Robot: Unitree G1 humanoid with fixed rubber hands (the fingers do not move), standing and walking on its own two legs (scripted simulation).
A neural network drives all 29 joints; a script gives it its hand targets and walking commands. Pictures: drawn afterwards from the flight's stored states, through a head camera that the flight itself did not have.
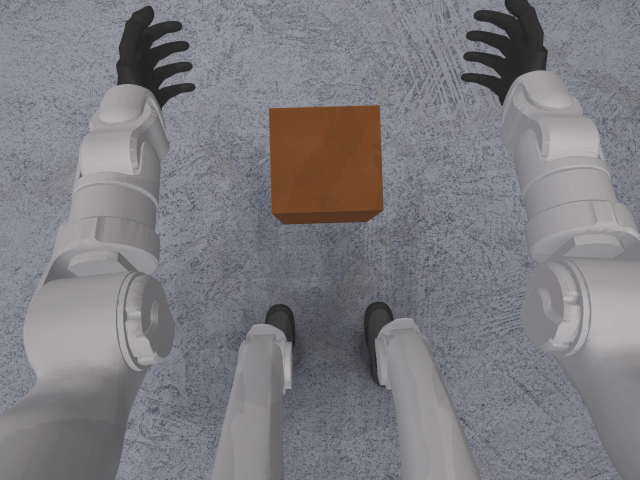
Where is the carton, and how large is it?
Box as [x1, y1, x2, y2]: [269, 105, 383, 223]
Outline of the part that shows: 379,105 269,108 271,204 272,213 283,223 367,221 383,209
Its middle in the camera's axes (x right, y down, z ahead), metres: +0.01 -0.15 +0.85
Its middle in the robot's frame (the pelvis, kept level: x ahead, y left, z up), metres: +0.54 +0.00 -0.52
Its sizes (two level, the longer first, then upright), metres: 0.210 0.200 0.250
